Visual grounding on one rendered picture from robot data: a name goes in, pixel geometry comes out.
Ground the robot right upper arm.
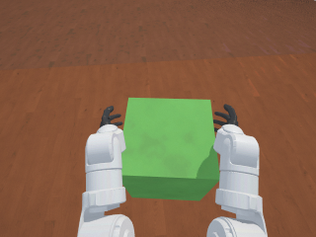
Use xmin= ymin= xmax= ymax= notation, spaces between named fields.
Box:
xmin=206 ymin=216 xmax=267 ymax=237

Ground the carton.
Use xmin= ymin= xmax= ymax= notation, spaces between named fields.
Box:
xmin=121 ymin=98 xmax=220 ymax=201

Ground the robot left upper arm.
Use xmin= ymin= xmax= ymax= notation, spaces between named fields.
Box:
xmin=78 ymin=214 xmax=135 ymax=237

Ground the left robot forearm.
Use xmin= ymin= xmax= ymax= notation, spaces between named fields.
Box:
xmin=77 ymin=124 xmax=126 ymax=237

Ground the left robot hand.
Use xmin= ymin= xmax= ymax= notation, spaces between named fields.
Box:
xmin=100 ymin=106 xmax=123 ymax=127

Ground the right robot forearm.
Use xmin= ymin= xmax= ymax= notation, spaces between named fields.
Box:
xmin=213 ymin=124 xmax=268 ymax=237

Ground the right robot hand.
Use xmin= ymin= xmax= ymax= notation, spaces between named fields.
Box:
xmin=213 ymin=104 xmax=239 ymax=138

